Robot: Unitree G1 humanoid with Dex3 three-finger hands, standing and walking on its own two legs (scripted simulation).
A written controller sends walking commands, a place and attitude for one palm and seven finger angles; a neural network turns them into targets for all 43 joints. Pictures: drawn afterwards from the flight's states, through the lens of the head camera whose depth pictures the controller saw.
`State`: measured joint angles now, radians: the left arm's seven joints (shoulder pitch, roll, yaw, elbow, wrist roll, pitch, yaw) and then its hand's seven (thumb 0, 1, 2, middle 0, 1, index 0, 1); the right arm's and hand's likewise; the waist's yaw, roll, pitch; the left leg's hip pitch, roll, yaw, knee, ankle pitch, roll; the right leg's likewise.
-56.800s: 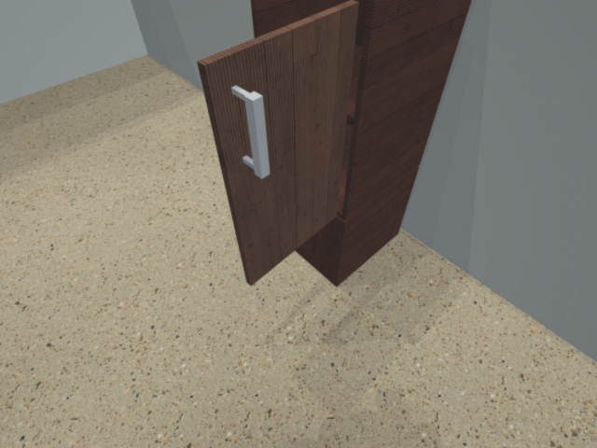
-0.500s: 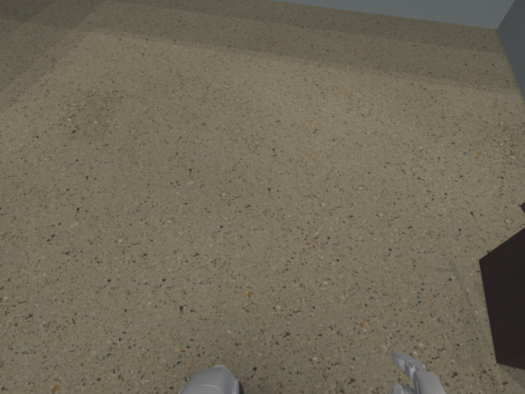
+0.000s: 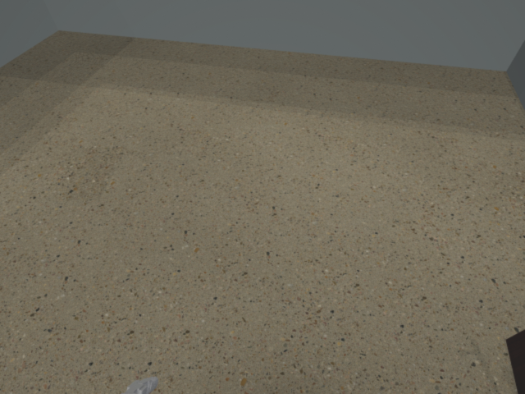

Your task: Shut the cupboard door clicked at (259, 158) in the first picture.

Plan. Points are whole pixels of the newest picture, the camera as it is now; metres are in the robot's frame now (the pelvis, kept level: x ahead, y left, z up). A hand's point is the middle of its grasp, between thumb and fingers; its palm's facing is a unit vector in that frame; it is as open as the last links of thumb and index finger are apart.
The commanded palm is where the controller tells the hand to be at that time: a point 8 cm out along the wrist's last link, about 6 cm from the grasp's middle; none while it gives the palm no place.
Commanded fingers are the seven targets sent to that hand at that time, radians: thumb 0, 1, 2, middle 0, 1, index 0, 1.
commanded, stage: walk to a spot facing it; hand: left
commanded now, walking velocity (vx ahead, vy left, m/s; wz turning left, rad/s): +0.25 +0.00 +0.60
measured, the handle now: out of the picture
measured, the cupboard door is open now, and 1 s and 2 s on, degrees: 16 16 16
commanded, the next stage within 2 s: turn to face it in 0.14 s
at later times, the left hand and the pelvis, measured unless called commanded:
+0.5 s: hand out of the picture +0.10 +0.21 -0.19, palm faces +0.20 -0.97 -0.15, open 7.4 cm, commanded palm none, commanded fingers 0.00 0.90 0.90 -0.20 -0.30 -0.20 -0.30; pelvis +0.15 +0.05 -0.01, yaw +6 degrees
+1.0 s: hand (155, 332) +0.25 +0.22 -0.15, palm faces -0.14 -0.96 -0.26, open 7.4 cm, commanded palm none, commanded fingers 0.00 0.90 0.90 -0.20 -0.30 -0.20 -0.30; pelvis +0.18 +0.03 +0.01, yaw -11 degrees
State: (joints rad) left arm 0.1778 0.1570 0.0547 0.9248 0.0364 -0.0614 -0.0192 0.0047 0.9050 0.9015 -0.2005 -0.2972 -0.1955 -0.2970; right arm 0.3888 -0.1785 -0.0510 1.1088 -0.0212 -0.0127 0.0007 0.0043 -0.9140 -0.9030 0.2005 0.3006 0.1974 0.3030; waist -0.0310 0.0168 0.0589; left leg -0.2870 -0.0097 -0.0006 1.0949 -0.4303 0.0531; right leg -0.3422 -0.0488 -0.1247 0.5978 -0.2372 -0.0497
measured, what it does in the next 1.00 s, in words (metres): walks ahead: left foot, then right foot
